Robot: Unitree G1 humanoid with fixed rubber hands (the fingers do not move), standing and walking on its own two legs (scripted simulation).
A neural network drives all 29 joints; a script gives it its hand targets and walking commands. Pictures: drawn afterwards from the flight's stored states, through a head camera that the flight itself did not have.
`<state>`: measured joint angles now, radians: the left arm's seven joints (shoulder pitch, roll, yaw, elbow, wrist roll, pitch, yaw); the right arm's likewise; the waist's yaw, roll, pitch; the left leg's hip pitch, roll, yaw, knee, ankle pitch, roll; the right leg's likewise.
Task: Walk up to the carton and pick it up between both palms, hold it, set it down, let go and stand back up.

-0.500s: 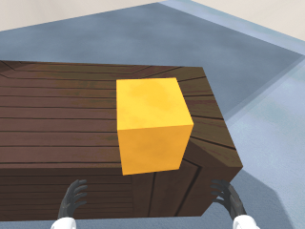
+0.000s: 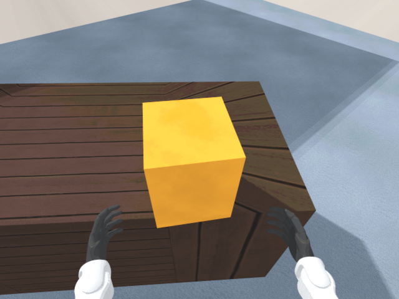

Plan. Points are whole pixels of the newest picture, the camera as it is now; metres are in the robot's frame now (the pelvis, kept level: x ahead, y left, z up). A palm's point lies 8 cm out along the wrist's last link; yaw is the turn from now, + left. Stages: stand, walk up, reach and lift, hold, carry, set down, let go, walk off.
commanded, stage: reach and lift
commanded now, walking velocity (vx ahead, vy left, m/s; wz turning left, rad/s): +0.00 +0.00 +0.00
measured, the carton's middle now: (188, 163) +0.43 +0.04 +0.00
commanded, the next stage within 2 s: none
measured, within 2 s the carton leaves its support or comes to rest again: neither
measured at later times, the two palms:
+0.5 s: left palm (94, 209) +0.27 +0.22 +0.03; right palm (287, 200) +0.31 -0.18 +0.03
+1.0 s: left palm (91, 169) +0.33 +0.23 +0.09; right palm (284, 157) +0.38 -0.17 +0.09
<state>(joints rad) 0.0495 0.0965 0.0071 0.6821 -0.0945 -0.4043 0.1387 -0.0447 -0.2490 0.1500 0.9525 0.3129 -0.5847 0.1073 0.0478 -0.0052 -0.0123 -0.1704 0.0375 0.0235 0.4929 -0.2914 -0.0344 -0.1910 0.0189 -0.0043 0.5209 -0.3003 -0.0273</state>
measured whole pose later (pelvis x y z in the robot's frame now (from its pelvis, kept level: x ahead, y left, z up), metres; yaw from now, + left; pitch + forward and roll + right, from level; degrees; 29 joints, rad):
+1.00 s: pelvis -0.01 +0.00 +0.01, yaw -1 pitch +4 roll +0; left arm -0.43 0.12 0.15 0.45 -0.06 0.23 0.13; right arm -0.58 -0.33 0.10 0.85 0.36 -0.04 0.03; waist 0.11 -0.01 -0.05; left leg -0.24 0.05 0.04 0.35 -0.18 -0.03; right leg -0.24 0.04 0.02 0.33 -0.16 -0.03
